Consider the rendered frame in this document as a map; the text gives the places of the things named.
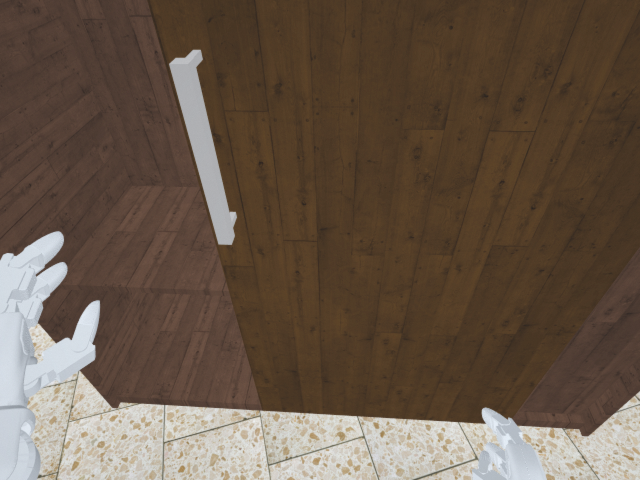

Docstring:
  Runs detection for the right robot hand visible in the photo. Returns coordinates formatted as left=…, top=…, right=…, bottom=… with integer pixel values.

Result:
left=472, top=408, right=547, bottom=480

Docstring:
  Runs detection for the handle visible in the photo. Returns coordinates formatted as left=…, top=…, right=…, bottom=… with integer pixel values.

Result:
left=169, top=50, right=237, bottom=245

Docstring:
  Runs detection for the left robot forearm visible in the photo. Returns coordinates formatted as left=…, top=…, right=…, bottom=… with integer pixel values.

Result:
left=0, top=405, right=41, bottom=480

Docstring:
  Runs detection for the left robot hand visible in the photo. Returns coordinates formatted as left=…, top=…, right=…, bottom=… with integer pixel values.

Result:
left=0, top=231, right=100, bottom=408

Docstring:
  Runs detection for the wardrobe door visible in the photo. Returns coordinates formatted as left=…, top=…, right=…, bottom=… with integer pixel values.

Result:
left=518, top=247, right=640, bottom=415
left=147, top=0, right=640, bottom=423

